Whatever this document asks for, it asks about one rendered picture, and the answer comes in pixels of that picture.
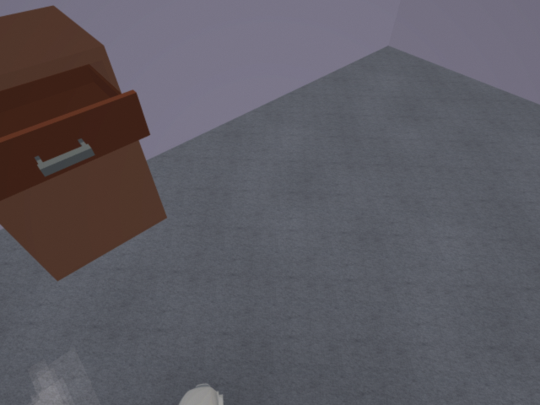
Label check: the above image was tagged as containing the robot left thigh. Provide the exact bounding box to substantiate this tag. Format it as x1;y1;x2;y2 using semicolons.
179;386;224;405

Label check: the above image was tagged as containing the handle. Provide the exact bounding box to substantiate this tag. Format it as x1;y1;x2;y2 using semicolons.
35;138;95;177

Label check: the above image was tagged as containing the drawer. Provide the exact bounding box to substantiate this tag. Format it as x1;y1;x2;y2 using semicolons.
0;64;150;201

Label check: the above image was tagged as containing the cabinet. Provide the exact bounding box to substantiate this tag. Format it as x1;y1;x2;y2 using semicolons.
0;5;167;281

